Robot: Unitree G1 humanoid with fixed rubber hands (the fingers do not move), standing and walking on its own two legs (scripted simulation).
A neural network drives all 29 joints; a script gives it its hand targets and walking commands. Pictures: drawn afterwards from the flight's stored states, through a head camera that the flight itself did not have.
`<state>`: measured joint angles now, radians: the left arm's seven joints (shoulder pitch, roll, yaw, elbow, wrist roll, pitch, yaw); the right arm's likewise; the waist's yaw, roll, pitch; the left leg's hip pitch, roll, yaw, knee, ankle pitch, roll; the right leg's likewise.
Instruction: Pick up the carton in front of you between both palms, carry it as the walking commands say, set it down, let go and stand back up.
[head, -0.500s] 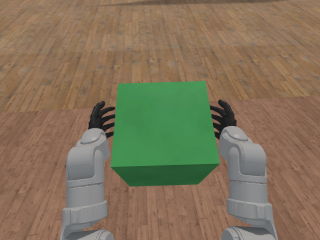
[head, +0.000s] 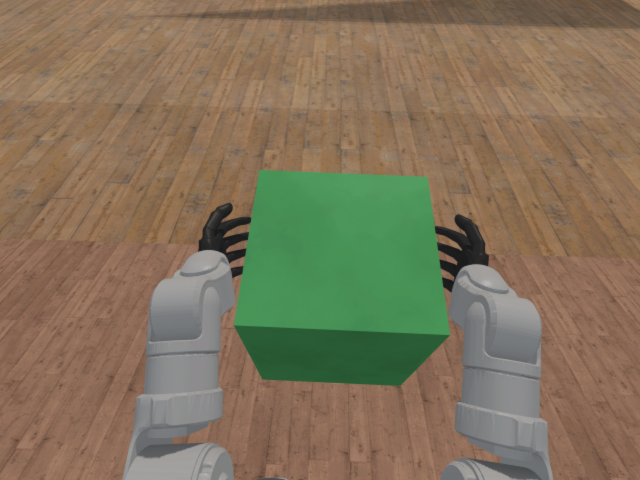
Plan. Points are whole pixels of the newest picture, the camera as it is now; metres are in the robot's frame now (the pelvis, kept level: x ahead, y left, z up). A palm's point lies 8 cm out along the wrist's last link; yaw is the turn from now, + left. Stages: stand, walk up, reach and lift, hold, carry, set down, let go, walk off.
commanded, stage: carry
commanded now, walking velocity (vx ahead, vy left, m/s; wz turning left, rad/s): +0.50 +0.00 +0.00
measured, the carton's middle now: (336, 288) +0.35 +0.02 +0.04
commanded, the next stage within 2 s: none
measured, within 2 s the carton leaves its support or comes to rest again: neither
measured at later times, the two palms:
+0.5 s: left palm (277, 155) +0.62 +0.15 +0.06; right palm (445, 166) +0.61 -0.15 +0.06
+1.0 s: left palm (288, 98) +0.90 +0.18 +0.02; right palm (413, 104) +0.92 -0.12 +0.02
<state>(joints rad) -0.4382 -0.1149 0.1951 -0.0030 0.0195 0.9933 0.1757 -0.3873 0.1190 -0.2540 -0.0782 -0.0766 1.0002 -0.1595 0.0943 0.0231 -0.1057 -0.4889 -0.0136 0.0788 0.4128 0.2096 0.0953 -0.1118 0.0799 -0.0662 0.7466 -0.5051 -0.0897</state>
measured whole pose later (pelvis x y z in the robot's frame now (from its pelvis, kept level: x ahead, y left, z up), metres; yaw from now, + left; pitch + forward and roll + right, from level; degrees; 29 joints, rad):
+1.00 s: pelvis +0.58 +0.01 -0.08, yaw +1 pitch +5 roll +0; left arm -0.43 -0.12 0.19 -0.02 0.01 0.98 0.17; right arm -0.37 0.11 -0.25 -0.11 -0.06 0.99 -0.16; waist 0.09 0.02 -0.08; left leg -0.62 0.02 0.03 0.57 0.13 0.07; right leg -0.16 0.08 -0.06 0.59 -0.35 -0.10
